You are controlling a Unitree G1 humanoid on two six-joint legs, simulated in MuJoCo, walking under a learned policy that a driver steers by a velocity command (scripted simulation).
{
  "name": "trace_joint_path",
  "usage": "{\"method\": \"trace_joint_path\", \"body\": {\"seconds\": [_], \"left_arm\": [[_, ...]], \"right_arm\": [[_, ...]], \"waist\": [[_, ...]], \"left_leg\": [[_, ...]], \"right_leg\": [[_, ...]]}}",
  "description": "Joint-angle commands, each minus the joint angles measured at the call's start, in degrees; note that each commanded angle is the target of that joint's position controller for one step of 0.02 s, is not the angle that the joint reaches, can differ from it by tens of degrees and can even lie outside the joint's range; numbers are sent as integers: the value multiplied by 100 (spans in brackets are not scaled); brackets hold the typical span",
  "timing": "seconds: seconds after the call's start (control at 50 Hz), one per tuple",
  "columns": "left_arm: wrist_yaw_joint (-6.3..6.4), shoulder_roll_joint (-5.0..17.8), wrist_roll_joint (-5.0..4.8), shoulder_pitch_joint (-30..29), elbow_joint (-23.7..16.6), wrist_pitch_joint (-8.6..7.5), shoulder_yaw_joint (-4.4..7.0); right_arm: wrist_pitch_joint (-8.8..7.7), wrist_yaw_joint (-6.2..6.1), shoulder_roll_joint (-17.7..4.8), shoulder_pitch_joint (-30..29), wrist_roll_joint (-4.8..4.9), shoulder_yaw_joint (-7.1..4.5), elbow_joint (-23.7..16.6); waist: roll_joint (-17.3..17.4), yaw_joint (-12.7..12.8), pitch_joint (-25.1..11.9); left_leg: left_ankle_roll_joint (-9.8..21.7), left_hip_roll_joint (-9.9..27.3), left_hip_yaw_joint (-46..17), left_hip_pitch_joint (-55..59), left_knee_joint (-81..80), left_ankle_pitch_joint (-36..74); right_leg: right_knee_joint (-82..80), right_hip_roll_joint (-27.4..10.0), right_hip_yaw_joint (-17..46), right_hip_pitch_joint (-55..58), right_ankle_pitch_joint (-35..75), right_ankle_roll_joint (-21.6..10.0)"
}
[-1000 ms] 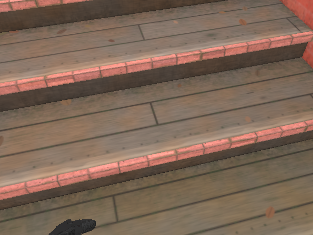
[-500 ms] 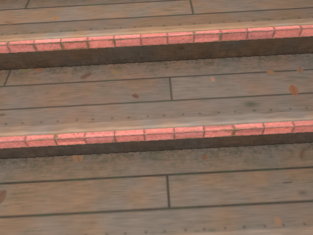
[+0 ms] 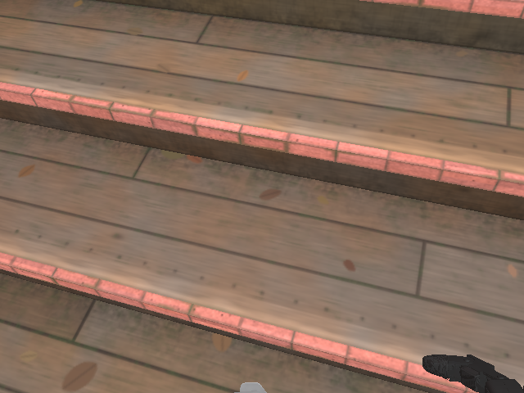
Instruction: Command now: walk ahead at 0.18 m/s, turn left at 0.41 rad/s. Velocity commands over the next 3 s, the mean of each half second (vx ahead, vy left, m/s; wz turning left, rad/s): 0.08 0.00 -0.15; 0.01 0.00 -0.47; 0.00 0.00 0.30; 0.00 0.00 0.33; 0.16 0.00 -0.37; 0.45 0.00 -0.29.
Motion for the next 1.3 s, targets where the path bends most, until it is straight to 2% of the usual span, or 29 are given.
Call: {"method": "trace_joint_path", "body": {"seconds": [0.02,0.04,0.06,0.08,0.14,0.16,0.2,0.24,0.28,0.42,0.48,0.56,0.64,0.68,0.7,0.72,0.74,0.76,0.78,0.82,0.9,1.02,1.08,1.14,1.16,1.18,1.2,1.26,1.3], "left_arm": [[-26,586,159,-146,-1139,-56,201],[124,369,253,-204,-1209,49,145],[257,260,327,-68,-1200,178,98],[364,212,337,34,-1218,276,82],[456,62,333,-390,-1506,362,-37],[445,200,273,-368,-1475,422,-3],[435,379,167,-350,-1166,511,91],[387,395,177,-372,-1141,546,123],[329,357,176,-231,-883,578,193],[207,469,294,-956,-986,729,339],[153,436,308,-1095,-1118,762,313],[49,403,240,-1305,-1336,707,265],[-40,355,154,-942,-1399,653,224],[-51,450,217,-586,-1329,549,231],[-25,867,339,-325,-1368,457,330],[50,1599,303,-445,-1653,407,474],[107,1295,159,23,-1607,431,436],[179,1452,219,-242,-1657,463,439],[196,1271,204,-655,-1773,502,412],[205,971,161,-1231,-1941,517,292],[243,928,191,-989,-1915,380,262],[340,484,320,-591,-1690,312,25],[293,590,350,-607,-1528,315,48],[282,851,191,-711,-1470,323,166],[284,793,164,-664,-1520,319,178],[265,465,91,-537,-1666,318,97],[275,526,79,-693,-1574,395,93],[237,570,125,-1186,-1633,471,174],[235,539,252,-1233,-1679,518,173]], "right_arm": [[-49,-160,-1013,605,-39,-496,-151],[-122,-202,-590,534,-54,-369,14],[-207,-241,-309,462,-93,-265,150],[-296,-231,-220,455,-144,-213,243],[-555,-220,-347,743,-151,-133,572],[-557,-228,-433,749,-155,-113,552],[-622,-270,-220,761,-79,19,428],[-724,-268,-369,1135,-50,-2,525],[-721,-281,-372,1148,-99,-14,481],[-541,-475,-365,1374,-103,-114,186],[-483,-507,-524,1734,-125,-194,227],[-416,-472,-725,1789,-185,-300,206],[-350,-376,-922,1461,-167,-372,237],[-259,-335,-975,1493,-75,-412,389],[-213,-286,-802,1467,-58,-373,336],[-166,-250,-288,1162,-23,-189,-133],[-57,-230,-555,957,-89,-248,-7],[-46,-209,-460,1106,-4,-203,-6],[-66,-224,-620,808,-81,-207,-20],[-50,-194,-824,687,-208,-302,15],[80,-214,-598,912,-117,-234,156],[177,-198,-255,755,-7,-55,299],[181,-203,-290,1056,18,-88,469],[-8,-197,-429,1042,-57,-135,357],[-112,-209,-692,1123,-128,-175,276],[-201,-203,-1063,1079,-133,-241,180],[-250,-183,-907,1250,-75,-260,176],[-217,-247,-913,1377,-117,-328,160],[-203,-306,-987,1435,-99,-410,172]], "waist": [[-766,-254,-2446],[-982,-43,-1620],[-866,159,-1126],[-591,204,-1051],[-671,338,-941],[-576,298,-918],[-574,90,-1138],[-151,-48,-1110],[174,-95,-1241],[467,-401,-804],[286,-470,-743],[447,-483,-778],[576,-191,-930],[177,64,-917],[-777,185,-981],[-2186,132,-847],[-1104,413,-989],[-1395,227,-1196],[-1134,164,-794],[-910,-102,-609],[-635,-123,-960],[-966,71,-867],[-1310,69,-644],[-750,-145,-546],[-178,-106,-656],[891,119,-827],[1174,-185,-901],[761,-346,-506],[436,-295,-596]], "left_leg": [[937,1872,-5457,4119,-4264,1543],[662,1717,-4798,3276,-4044,1411],[524,1583,-4164,2591,-4021,1664],[511,1653,-3860,2358,-4148,1676],[160,1526,-2787,2074,-4350,2410],[143,1469,-2422,2392,-4541,2662],[-166,1490,-2004,3062,-4909,3750],[-348,1676,-1744,3641,-5016,4812],[-431,1572,-1341,3964,-5035,4413],[-95,1917,-1384,4611,-5305,2173],[212,2164,-1442,4915,-5028,2709],[431,2422,-1430,5100,-4730,3082],[139,2338,-904,4351,-4252,3510],[-412,1994,-397,3685,-3528,2576],[-825,1665,-27,2681,-2340,1218],[-1358,702,-36,1093,-1297,-1503],[-1448,777,-910,1457,-172,-1584],[-1537,740,-1097,1304,171,-1353],[-1559,809,-1199,1104,236,-899],[-1529,752,-1205,1084,507,-292],[-1520,687,-1180,1147,493,348],[-1468,781,-1122,2140,-1503,-151],[-1194,534,-826,3435,-2714,-580],[-960,480,-1038,4156,-4382,612],[-842,1097,-1943,4440,-4586,1675],[-279,1971,-3041,4794,-4655,3358],[374,2416,-3642,4230,-4886,3266],[403,1999,-3499,3987,-4930,2342],[341,1756,-3307,3963,-4827,2054]], "right_leg": [[3571,598,1011,-2590,311,-153],[3312,419,1040,-2789,257,-210],[3230,387,1068,-2768,138,-242],[3570,438,1071,-2844,-8,-294],[2430,317,1549,-2864,170,-266],[1739,404,1444,-2887,22,-185],[995,475,1386,-2692,513,-77],[430,457,1359,-2815,734,-15],[453,523,1106,-2649,889,48],[-236,371,819,-2989,238,254],[-699,347,575,-2892,-588,202],[-1449,342,352,-2616,-1319,53],[-2697,544,-11,-1219,-974,-249],[-4199,739,26,-127,328,-393],[-4741,13,1289,729,870,-579],[-4886,-1590,3642,945,3214,-1329],[-4451,-1633,3173,627,4886,-1848],[-4530,-1597,3031,553,4130,-2204],[-4817,-1218,2997,150,2403,-2003],[-4722,-581,2562,-140,2221,-1577],[-4517,-374,2242,89,2758,-1362],[-4874,-413,2022,-159,1646,-1340],[-4782,-436,1798,-772,1485,-1396],[-4129,-306,1656,-948,1710,-1058],[-3454,-59,1390,-1239,1431,-798],[-2906,629,699,-1940,-136,-463],[-2621,719,492,-1610,-793,-253],[-1351,759,665,-2178,-1341,-140],[-838,758,695,-2392,-1083,-100]]}}
Next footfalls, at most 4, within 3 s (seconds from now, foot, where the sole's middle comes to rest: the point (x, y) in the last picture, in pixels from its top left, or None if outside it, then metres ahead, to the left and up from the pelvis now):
0.70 right None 0.14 -0.16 -0.64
1.16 left None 0.21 0.03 -0.64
1.52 right None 0.14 -0.17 -0.64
1.92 left None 0.16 0.03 -0.64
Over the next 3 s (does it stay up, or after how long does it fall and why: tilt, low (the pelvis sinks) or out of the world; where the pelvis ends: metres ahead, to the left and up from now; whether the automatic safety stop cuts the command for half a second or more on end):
stays up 0.46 -0.11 0.21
